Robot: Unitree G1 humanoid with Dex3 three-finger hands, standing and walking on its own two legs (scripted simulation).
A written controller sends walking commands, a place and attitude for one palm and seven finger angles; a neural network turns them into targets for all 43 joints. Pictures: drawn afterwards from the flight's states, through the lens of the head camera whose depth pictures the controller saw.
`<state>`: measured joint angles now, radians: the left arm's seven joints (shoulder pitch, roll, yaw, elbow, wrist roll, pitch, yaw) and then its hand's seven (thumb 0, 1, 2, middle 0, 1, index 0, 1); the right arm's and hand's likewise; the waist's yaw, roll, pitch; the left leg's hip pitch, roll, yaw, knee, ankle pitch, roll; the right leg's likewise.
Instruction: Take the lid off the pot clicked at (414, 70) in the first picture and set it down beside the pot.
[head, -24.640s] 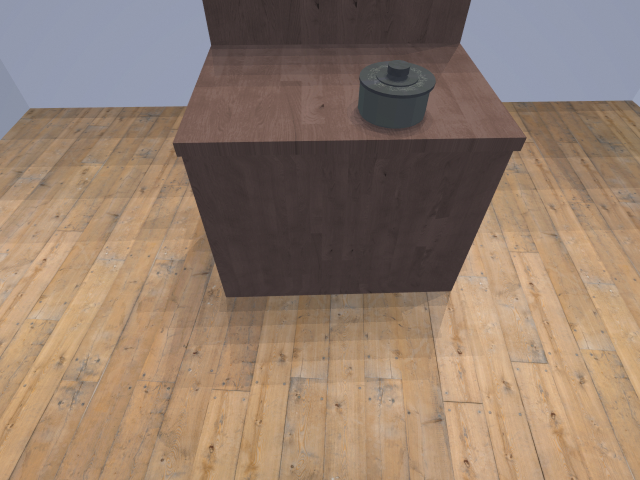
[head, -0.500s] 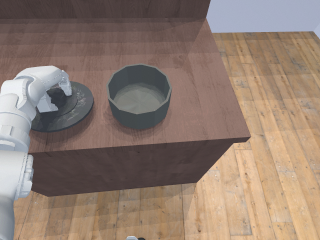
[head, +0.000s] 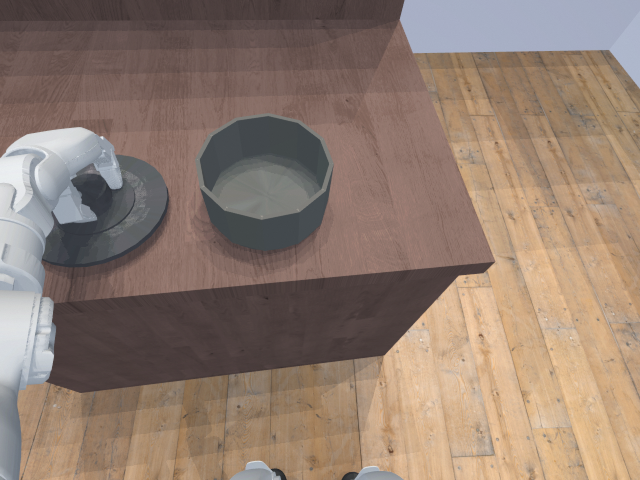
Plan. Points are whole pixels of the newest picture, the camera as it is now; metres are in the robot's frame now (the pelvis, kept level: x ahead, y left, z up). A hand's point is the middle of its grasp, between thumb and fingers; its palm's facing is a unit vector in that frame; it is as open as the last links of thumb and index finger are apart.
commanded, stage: open the fingers wide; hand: left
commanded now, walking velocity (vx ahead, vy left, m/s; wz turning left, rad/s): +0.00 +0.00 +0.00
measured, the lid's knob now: (87, 193) +0.49 +0.28 +0.01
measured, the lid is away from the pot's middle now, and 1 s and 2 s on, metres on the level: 0.24 0.24 0.24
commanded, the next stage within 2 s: raise the empty hand in 1.18 s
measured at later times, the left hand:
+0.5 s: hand (77, 202) +0.46 +0.28 +0.03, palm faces -0.45 -0.10 -0.89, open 8.4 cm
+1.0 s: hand (72, 204) +0.46 +0.29 +0.03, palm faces -0.46 -0.09 -0.88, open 10.5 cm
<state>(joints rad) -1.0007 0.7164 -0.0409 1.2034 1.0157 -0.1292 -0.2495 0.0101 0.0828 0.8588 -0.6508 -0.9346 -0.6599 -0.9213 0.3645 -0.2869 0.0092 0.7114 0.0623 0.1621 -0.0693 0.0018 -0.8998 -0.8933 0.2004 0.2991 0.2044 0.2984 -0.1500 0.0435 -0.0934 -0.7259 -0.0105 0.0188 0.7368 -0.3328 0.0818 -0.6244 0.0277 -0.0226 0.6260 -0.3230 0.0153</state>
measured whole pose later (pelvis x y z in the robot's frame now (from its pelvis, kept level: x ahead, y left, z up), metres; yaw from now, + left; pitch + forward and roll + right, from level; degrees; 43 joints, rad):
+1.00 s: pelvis -0.01 +0.01 -0.01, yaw +0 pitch +19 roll -4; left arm -0.97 0.70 -0.07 1.16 1.00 -0.11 -0.24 0.00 0.03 0.70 -0.46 -0.93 -0.41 -0.86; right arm 0.37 -0.28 0.01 0.69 0.07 0.20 -0.05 0.00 -0.90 -0.89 0.20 0.30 0.20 0.30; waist -0.13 0.05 -0.11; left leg -0.77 -0.01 0.02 0.80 -0.35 0.09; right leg -0.67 0.03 -0.02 0.68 -0.34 0.02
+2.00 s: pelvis +0.00 +0.01 +0.01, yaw +1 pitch +13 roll -3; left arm -0.96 0.66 -0.07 1.03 0.97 -0.07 -0.29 0.00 -0.01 0.66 -0.37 -0.85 -0.37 -0.85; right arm 0.33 -0.29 0.00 0.67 0.07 0.18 -0.04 0.00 -0.90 -0.89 0.20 0.30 0.20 0.30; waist -0.11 0.06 -0.09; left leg -0.57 -0.03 0.02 0.64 -0.30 0.09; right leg -0.47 0.01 -0.02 0.53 -0.29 0.02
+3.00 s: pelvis +0.01 +0.00 +0.02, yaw +2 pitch +9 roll -2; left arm -0.85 0.69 -0.07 0.79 0.91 -0.04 -0.40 0.00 -0.01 0.66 -0.37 -0.85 -0.37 -0.85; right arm 0.25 -0.28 0.01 0.61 0.09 0.22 -0.01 0.01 -0.90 -0.89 0.20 0.30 0.20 0.30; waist -0.07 0.06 -0.04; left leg -0.43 -0.05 0.01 0.52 -0.25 0.09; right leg -0.33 -0.01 -0.03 0.43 -0.25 0.02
